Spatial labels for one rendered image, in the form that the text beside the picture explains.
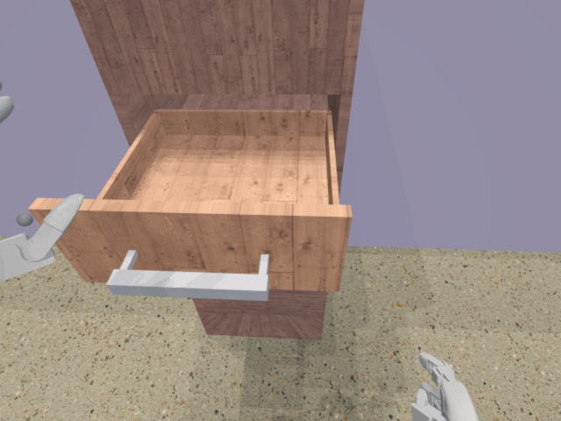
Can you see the left robot hand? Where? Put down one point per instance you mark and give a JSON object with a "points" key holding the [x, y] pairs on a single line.
{"points": [[20, 254]]}

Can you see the handle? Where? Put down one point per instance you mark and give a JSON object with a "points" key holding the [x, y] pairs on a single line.
{"points": [[128, 282]]}

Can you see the right robot hand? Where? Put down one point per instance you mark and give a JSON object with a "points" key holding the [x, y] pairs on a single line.
{"points": [[451, 403]]}

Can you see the drawer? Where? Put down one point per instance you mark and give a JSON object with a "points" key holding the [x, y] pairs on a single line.
{"points": [[210, 191]]}

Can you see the cabinet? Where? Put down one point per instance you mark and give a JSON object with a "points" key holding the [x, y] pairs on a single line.
{"points": [[231, 55]]}

